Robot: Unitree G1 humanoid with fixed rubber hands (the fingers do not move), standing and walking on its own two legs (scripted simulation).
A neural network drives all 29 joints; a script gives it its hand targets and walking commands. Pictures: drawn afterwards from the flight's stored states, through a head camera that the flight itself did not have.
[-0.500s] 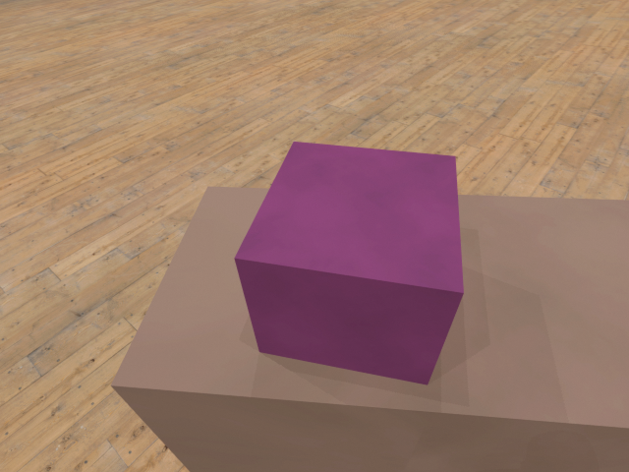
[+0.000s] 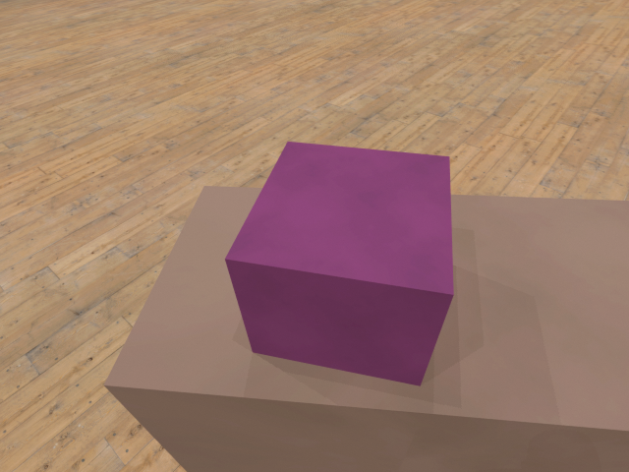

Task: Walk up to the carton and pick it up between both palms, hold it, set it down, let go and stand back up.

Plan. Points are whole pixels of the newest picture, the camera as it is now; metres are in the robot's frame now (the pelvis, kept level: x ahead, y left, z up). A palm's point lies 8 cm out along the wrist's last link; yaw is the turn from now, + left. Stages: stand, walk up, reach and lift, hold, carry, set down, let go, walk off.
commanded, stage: stand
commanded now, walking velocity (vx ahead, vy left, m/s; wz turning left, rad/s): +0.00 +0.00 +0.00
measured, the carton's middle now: (349, 255) +0.48 -0.04 +0.00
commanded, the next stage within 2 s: none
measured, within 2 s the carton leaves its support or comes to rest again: neither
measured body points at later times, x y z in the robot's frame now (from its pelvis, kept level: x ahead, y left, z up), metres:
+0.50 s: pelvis +0.00 -0.01 +0.00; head +0.00 -0.01 +0.45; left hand +0.05 +0.25 -0.13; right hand +0.04 -0.27 -0.14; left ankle +0.00 +0.11 -0.74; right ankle +0.02 -0.11 -0.74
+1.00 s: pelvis +0.01 -0.01 +0.00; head +0.01 -0.01 +0.45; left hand +0.04 +0.25 -0.14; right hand +0.03 -0.26 -0.14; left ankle +0.00 +0.11 -0.74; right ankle +0.02 -0.11 -0.74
